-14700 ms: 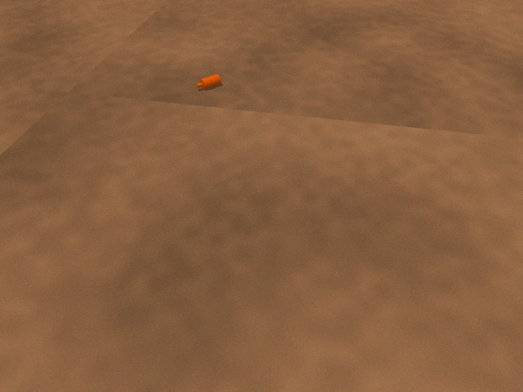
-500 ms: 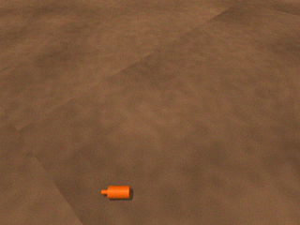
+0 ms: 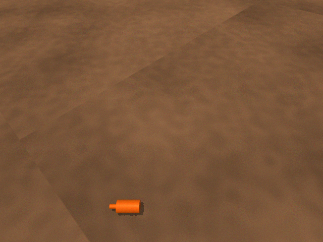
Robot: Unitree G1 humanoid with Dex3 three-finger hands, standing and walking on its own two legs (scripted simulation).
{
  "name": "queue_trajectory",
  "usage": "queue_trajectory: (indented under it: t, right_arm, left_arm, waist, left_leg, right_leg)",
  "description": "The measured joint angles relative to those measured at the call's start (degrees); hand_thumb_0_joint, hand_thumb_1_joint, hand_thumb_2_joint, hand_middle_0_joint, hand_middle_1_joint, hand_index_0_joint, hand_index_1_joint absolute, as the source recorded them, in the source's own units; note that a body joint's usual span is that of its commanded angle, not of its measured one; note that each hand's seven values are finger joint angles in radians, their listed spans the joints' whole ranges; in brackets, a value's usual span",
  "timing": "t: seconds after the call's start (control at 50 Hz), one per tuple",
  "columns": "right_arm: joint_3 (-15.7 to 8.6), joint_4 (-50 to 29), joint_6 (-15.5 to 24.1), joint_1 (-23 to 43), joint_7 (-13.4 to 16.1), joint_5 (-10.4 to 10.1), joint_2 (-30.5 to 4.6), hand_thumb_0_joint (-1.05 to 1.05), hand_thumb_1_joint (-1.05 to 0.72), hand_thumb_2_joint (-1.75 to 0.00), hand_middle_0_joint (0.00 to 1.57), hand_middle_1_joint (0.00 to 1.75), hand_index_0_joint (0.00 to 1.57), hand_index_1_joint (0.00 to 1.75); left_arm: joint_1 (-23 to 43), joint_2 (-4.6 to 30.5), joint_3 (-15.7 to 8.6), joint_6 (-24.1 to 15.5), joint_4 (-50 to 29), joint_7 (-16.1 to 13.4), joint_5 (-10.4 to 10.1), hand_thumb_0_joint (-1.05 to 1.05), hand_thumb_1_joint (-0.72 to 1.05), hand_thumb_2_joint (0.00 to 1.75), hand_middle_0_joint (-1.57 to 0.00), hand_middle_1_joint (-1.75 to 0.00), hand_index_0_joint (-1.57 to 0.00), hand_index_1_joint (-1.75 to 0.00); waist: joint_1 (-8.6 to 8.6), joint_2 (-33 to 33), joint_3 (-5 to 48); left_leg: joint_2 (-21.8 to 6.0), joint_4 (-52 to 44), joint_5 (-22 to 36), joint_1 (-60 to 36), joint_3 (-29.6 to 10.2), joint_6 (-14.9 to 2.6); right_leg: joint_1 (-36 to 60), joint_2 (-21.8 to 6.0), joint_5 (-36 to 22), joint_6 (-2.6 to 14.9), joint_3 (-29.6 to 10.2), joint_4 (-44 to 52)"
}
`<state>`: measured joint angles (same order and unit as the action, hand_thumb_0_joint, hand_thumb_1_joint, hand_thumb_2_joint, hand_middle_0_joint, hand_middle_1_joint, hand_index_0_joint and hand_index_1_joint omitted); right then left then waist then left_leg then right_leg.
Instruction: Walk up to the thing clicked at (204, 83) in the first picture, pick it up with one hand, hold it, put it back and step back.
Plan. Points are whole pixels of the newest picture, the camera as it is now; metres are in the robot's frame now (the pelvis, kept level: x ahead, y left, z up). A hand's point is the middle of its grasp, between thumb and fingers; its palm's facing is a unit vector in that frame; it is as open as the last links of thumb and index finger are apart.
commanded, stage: stand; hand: left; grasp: from above
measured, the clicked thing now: (124, 206) +0.43 +0.24 -0.75
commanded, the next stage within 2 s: rise first in 0.64 s
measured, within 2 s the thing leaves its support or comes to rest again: neither
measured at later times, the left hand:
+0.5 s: hand out of the picture +0.07 +0.25 -0.16, palm faces -0.02 -0.94 -0.35, open 7.4 cm
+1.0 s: hand out of the picture +0.16 +0.25 -0.17, palm faces -0.01 -0.94 -0.35, open 9.4 cm
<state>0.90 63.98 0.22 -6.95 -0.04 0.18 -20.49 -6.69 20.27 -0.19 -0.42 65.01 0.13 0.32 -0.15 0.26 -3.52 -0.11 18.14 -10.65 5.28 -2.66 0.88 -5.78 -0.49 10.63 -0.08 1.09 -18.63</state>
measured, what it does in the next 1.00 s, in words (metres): stands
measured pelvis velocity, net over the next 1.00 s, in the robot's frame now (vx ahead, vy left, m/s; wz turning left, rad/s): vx -0.01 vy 0.00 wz -0.02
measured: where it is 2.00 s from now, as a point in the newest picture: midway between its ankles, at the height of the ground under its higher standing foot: outside the picture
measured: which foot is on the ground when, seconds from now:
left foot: down 0.00-1.00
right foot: down 0.00-1.00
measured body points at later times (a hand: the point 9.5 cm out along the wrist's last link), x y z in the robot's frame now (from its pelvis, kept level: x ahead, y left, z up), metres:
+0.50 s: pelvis +0.00 +0.00 +0.00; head +0.01 +0.00 +0.45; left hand +0.07 +0.30 -0.13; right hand +0.07 -0.30 -0.13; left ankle -0.01 +0.13 -0.75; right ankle +0.00 -0.12 -0.75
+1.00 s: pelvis -0.01 +0.00 -0.02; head +0.05 +0.00 +0.42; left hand +0.16 +0.30 -0.14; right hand +0.09 -0.27 -0.14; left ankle -0.01 +0.13 -0.75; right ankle +0.00 -0.12 -0.75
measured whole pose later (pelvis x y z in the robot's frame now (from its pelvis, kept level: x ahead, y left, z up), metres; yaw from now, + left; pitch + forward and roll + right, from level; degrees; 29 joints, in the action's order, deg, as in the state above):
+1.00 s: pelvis -0.01 +0.00 -0.02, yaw -1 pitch +6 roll +0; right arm -1.0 44.8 2.2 -11.9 1.6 -1.7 -14.7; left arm 2.1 19.5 -8.4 1.0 57.3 1.0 5.0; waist 1.2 -1.0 -0.3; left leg -0.4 36.1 -17.8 24.8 -2.0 1.2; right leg -25.5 0.1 17.2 0.4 0.3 -36.3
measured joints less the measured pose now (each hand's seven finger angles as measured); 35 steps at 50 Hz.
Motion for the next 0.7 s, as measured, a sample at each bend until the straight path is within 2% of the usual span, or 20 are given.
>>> queue_trajectory:
  t: [0.7]
  right_arm:
    - [-0.1, 0.1, -0.1, -0.3, 0.0, 0.1, 0.1, 0.00, -0.90, -0.90, 0.20, 0.30, 0.20, 0.30]
  left_arm:
    - [0.0, 0.0, 0.2, 0.0, -0.2, -0.1, 0.0, 0.00, 0.90, 0.90, -0.21, -0.30, -0.20, -0.30]
  waist:
    - [0.11, 0.0, 0.2]
  left_leg:
    - [-0.3, -0.3, 0.0, -0.1, -0.1, 0.32]
  right_leg:
    - [0.1, 0.3, 0.0, 0.28, 0.1, 0.3]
